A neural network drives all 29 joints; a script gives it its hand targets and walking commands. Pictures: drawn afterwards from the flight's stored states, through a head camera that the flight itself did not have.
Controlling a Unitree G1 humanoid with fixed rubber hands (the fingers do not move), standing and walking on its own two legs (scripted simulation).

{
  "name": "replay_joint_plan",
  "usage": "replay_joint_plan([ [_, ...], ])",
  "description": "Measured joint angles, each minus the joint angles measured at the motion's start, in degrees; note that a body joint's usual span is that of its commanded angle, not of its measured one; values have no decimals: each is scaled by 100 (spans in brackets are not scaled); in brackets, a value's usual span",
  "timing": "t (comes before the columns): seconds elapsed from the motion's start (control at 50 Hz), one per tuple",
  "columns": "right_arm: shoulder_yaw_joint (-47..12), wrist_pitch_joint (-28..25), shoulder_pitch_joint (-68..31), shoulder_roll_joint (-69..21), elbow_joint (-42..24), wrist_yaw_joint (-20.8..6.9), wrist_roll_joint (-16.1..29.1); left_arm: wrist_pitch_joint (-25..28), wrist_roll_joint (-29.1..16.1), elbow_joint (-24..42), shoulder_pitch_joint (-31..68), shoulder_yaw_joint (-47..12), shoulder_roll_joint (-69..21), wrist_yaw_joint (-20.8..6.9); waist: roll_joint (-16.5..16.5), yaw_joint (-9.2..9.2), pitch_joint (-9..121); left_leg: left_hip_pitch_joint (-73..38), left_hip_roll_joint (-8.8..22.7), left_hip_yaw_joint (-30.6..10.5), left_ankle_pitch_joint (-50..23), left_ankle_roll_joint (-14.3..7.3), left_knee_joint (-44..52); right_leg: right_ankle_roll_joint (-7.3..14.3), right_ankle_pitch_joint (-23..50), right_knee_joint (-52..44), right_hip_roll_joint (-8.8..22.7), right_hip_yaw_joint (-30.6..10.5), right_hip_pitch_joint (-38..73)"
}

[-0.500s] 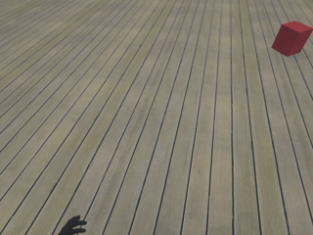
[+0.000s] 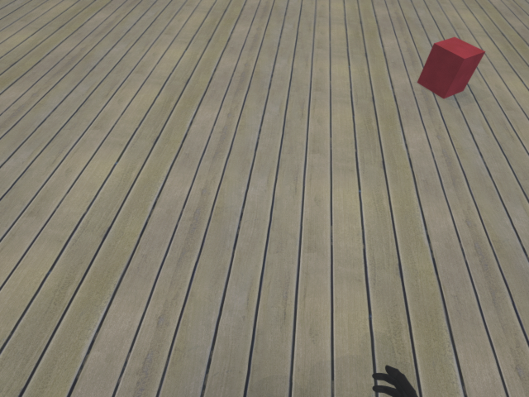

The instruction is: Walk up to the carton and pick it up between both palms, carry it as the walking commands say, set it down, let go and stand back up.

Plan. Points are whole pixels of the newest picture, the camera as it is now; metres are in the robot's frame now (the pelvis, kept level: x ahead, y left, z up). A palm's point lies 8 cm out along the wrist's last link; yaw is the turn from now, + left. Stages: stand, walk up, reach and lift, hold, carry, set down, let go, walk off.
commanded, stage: walk up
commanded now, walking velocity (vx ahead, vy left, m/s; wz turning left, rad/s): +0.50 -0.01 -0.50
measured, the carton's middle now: (449, 68) +2.32 -1.08 -0.61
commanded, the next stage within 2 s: none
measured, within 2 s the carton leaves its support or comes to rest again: neither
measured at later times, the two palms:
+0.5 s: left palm (212, 280) +0.35 +0.13 -0.10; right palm out of the picture +0.20 -0.34 -0.14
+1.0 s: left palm (218, 221) +0.51 +0.16 -0.14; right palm (444, 221) +0.55 -0.36 -0.11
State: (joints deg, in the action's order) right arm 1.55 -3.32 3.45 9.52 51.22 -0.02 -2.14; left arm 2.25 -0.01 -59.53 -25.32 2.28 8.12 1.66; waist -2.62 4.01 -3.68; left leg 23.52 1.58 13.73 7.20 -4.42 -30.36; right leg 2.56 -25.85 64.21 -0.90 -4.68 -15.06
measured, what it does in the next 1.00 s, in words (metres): walks ahead: right foot, then left foot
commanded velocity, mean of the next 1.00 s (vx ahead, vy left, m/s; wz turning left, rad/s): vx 0.48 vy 0.00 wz -0.20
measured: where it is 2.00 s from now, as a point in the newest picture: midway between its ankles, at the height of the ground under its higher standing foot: (323, 237)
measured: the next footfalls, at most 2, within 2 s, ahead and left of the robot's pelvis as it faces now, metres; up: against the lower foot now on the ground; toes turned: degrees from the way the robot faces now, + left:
right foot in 0.40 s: +0.26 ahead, -0.19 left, +0.00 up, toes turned -11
left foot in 0.86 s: +0.61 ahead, -0.03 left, +0.00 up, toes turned +0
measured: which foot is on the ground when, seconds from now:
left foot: down 0.00-0.40, up 0.42-0.84, down 0.86-1.00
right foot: up 0.00-0.38, down 0.40-0.88, up 0.90-1.00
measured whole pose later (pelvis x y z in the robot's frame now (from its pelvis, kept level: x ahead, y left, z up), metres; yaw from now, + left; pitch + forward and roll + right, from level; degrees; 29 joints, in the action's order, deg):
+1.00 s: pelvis +0.48 -0.08 +0.00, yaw -10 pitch -1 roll +0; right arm 3.8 -3.5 4.6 13.8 55.7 -1.2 -1.3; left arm 3.3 1.1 -54.6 -18.5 2.9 12.1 -0.1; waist -2.7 2.3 -8.8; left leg 20.7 1.4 11.5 10.6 -5.2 -32.2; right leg -0.6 -22.9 66.3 2.9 0.0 -17.9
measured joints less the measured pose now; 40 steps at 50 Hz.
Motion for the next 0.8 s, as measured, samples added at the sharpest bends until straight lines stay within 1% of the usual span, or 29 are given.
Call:
replay_joint_plan([
  [0.04,48,-19,371,65,272,0,-1,-64,70,187,381,32,11,-84,28,-105,43,-323,54,109,135,27,240,-93,319,331,185,219,-687],
  [0.08,108,-69,725,160,497,-11,10,-123,127,402,749,71,68,-156,95,-260,43,-646,115,169,152,87,485,-214,740,171,349,395,-1187],
  [0.14,172,-127,1213,278,747,-28,23,-188,169,645,1257,94,193,-234,194,-521,5,-1072,199,184,217,169,759,-361,1185,-547,530,545,-1606],
  [0.2,194,-128,1610,327,901,-34,14,-223,177,759,1709,64,265,-317,277,-734,-33,-1447,259,153,318,271,950,-441,1477,-1455,640,597,-1648],
  [0.28,175,-84,1886,305,990,-30,2,-233,177,800,2128,-2,228,-413,367,-903,-5,-1855,319,140,511,446,1117,-492,1482,-2227,687,671,-1409],
  [0.36,182,-3,1932,289,992,-15,23,-184,232,799,2272,-70,174,-456,443,-937,160,-2109,427,192,847,692,1070,-433,1107,-2749,628,819,-950],
  [0.38,187,23,1928,297,990,-14,33,-149,251,791,2256,-87,174,-451,459,-926,223,-2121,479,200,990,764,948,-395,1083,-2962,597,875,-773],
  [0.4,186,48,1932,307,986,-19,42,-93,272,779,2223,-95,184,-434,465,-901,290,-2066,556,184,1200,822,682,-307,1132,-3225,556,934,-570],
  [0.42,182,74,1880,337,993,-33,55,-18,305,738,2201,-82,167,-402,539,-844,294,-1888,720,91,1452,781,149,-186,1366,-3236,463,997,-520],
  [0.44,168,103,1767,369,976,-57,63,44,308,696,2141,-71,146,-364,589,-761,261,-1593,769,-211,1627,747,-651,-106,1299,-3090,380,1019,-514],
  [0.46,159,117,1624,400,924,-76,68,89,294,652,2018,-68,136,-334,598,-680,232,-1261,711,-528,1730,717,-1493,-59,1165,-3048,320,1004,-445],
  [0.48,156,110,1460,434,856,-93,77,128,281,589,1843,-64,132,-310,592,-610,210,-950,630,-757,1700,695,-2190,-33,1068,-3133,271,976,-314],
  [0.5,159,92,1286,468,773,-109,89,162,269,502,1642,-51,130,-289,583,-547,196,-674,570,-896,1563,689,-2659,-20,1033,-3308,226,944,-146],
  [0.52,165,81,1114,499,682,-127,98,192,254,405,1434,-34,133,-270,567,-479,188,-430,533,-969,1401,697,-2912,-63,1074,-3530,192,910,31],
  [0.54,173,85,944,526,591,-148,104,216,237,305,1230,-21,141,-251,543,-405,174,-208,511,-1004,1260,710,-3021,-61,1112,-3742,162,877,204],
  [0.6,213,149,452,607,359,-221,122,266,193,43,643,-20,161,-207,455,-174,56,330,450,-993,884,724,-2969,-9,1145,-4265,126,777,727],
  [0.66,262,211,-2,650,204,-286,137,269,154,-106,92,-47,152,-179,393,31,-122,668,404,-878,545,690,-2625,-24,1088,-4644,114,706,1263],
  [0.74,305,291,-574,596,70,-362,163,220,137,-24,-439,-44,209,-176,267,246,-354,895,345,-704,292,691,-1719,-74,831,-4844,83,667,1773],
  [0.8,287,286,-909,497,-103,-370,197,198,111,-6,-629,-31,242,-152,185,333,-465,822,290,-573,161,674,-857,-144,567,-4882,42,636,2056],
])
